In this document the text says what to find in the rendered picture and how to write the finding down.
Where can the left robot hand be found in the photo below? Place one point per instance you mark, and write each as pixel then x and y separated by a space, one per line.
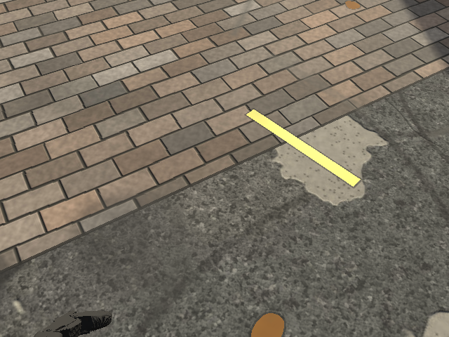
pixel 74 324

